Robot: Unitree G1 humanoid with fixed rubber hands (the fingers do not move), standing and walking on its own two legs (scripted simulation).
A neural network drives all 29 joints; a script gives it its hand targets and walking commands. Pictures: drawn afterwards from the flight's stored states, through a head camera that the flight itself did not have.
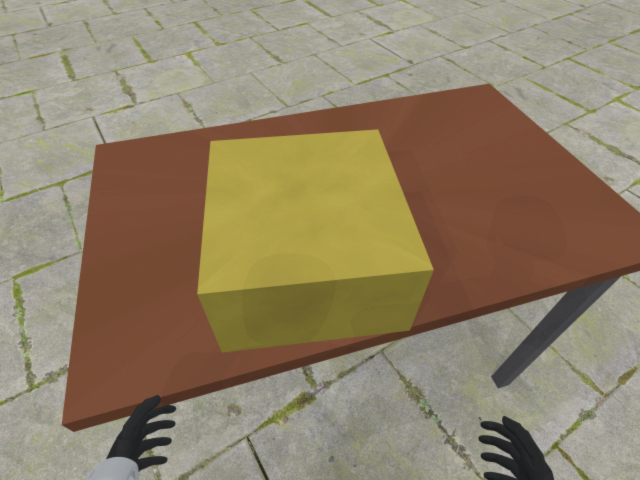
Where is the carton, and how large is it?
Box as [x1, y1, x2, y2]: [197, 129, 433, 351]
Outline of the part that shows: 377,129 210,141 197,294 221,351 409,330 433,269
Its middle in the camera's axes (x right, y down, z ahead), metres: -0.02 -0.01 +0.61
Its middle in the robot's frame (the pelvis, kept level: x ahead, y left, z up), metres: +0.47 +0.04 +0.01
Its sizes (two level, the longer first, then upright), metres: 0.297 0.281 0.156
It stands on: a table, 0.71 m high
